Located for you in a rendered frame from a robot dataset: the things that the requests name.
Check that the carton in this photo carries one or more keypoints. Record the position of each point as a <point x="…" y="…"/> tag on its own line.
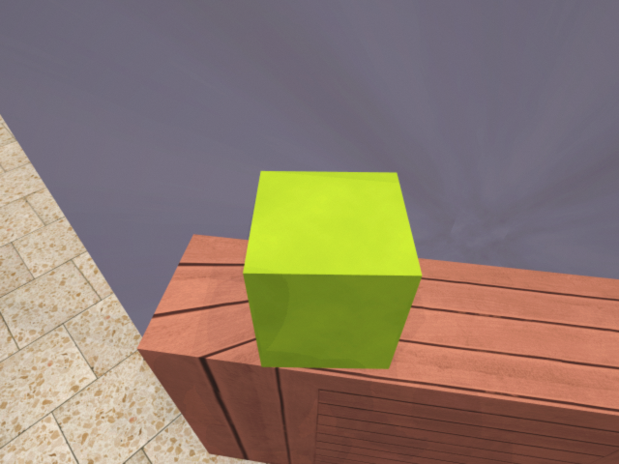
<point x="331" y="269"/>

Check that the pedestal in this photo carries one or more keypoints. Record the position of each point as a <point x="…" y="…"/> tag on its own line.
<point x="494" y="365"/>

